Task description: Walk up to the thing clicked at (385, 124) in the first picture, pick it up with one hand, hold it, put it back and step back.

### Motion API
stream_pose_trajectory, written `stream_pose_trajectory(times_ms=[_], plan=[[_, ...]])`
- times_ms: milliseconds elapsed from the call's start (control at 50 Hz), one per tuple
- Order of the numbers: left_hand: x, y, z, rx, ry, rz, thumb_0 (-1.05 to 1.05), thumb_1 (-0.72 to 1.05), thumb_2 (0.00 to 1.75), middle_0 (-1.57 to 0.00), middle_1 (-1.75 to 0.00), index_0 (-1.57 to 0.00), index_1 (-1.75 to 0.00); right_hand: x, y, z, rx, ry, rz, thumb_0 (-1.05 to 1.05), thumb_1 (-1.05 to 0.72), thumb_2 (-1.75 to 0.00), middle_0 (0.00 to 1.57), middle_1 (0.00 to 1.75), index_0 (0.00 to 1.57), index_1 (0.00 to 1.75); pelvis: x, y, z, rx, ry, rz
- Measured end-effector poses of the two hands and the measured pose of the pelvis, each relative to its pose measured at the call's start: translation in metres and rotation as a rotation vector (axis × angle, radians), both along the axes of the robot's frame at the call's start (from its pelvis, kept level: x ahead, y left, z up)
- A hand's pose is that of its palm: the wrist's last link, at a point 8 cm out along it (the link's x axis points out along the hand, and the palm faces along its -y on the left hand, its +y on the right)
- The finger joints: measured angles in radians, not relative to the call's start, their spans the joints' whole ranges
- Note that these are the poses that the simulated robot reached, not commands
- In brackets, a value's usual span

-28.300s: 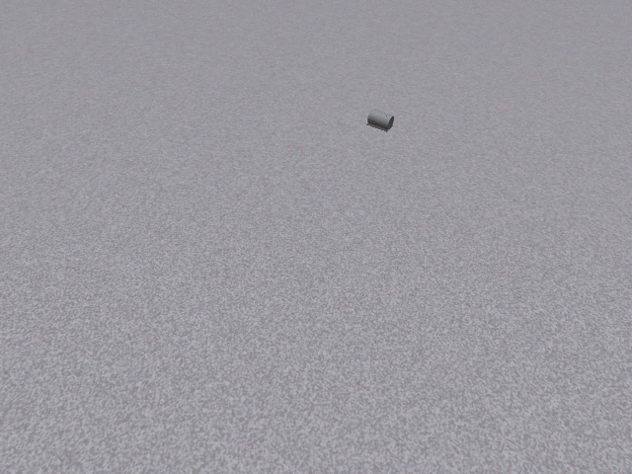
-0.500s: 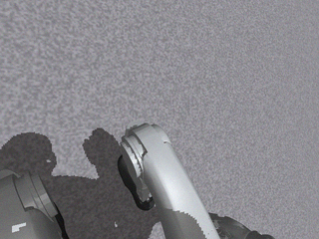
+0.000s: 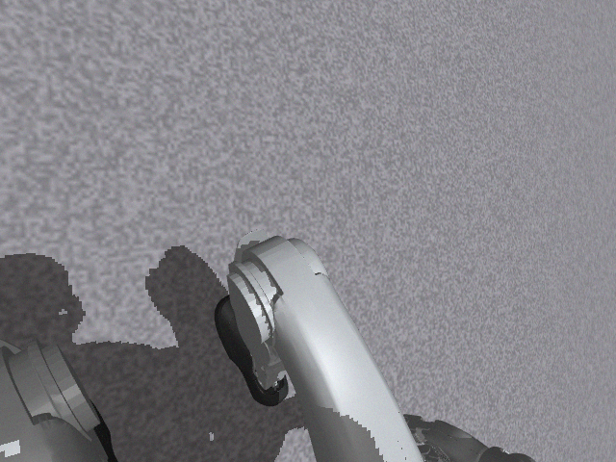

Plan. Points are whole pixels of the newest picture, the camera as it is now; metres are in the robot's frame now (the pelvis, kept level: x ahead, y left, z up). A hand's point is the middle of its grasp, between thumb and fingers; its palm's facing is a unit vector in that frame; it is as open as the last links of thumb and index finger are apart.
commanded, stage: rest palm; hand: left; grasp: from above
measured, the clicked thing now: out of the picture +0.46 +0.33 -0.28
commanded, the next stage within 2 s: close in 1.00 s
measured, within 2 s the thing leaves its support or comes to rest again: neither
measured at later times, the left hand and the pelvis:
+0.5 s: hand out of the picture +0.46 +0.32 -0.25, palm faces +0.07 -0.45 -0.89, open 13.5 cm; pelvis +0.00 +0.00 +0.00, yaw -1 degrees
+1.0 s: hand out of the picture +0.46 +0.33 -0.25, palm faces +0.07 -0.46 -0.89, open 13.5 cm; pelvis +0.00 +0.00 +0.00, yaw -1 degrees
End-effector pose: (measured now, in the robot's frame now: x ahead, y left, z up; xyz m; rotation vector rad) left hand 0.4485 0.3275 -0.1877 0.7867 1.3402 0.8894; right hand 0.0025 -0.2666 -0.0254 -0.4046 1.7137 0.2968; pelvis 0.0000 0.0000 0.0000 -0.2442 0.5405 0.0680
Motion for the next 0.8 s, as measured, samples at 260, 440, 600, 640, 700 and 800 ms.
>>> stream_pose_trajectory(times_ms=[260, 440, 600, 640, 700, 800], plan=[[0.0021, -0.0018, -0.0027, 0.008, 0.001, -0.024, 0.00, -0.45, 1.03, -0.12, -1.07, -0.11, -1.09, -0.0055, 0.0034, -0.0026, 0.009, 0.005, -0.007, -0.01, -0.93, -0.91, 0.19, 0.30, 0.20, 0.30, -0.0016, 0.0004, -0.0009, -0.004, -0.004, -0.005], [0.0050, -0.0011, -0.0055, 0.007, -0.006, -0.035, 0.00, -0.46, 1.02, -0.12, -1.07, -0.11, -1.09, -0.0066, 0.0029, -0.0021, 0.000, 0.012, -0.009, -0.01, -0.93, -0.91, 0.19, 0.30, 0.20, 0.30, -0.0011, -0.0001, -0.0023, -0.006, -0.004, -0.009], [0.0040, 0.0034, -0.0053, 0.019, 0.002, -0.037, 0.00, -0.45, 1.03, -0.13, -1.07, -0.11, -1.09, -0.0038, 0.0030, -0.0008, 0.002, 0.006, -0.003, -0.01, -0.93, -0.91, 0.19, 0.30, 0.20, 0.30, -0.0009, 0.0004, -0.0008, -0.008, -0.001, -0.011], [0.0031, 0.0035, -0.0060, 0.016, 0.002, -0.032, 0.00, -0.45, 1.04, -0.13, -1.07, -0.11, -1.09, -0.0034, 0.0032, 0.0002, 0.002, 0.006, 0.001, -0.01, -0.93, -0.91, 0.19, 0.30, 0.20, 0.30, -0.0009, 0.0005, -0.0006, -0.008, -0.003, -0.011], [0.0020, 0.0036, -0.0073, 0.007, 0.003, -0.026, 0.00, -0.45, 1.04, -0.14, -1.06, -0.11, -1.09, -0.0034, 0.0030, 0.0015, -0.001, 0.008, 0.005, -0.01, -0.93, -0.91, 0.19, 0.30, 0.20, 0.30, -0.0008, 0.0003, -0.0005, -0.008, -0.003, -0.010], [0.0022, 0.0051, -0.0087, 0.014, 0.006, -0.042, 0.00, -0.45, 1.03, -0.14, -1.06, -0.11, -1.08, -0.0035, 0.0033, 0.0035, -0.010, 0.010, 0.006, -0.01, -0.93, -0.91, 0.19, 0.30, 0.20, 0.30, -0.0006, 0.0003, 0.0007, -0.010, -0.002, -0.012]])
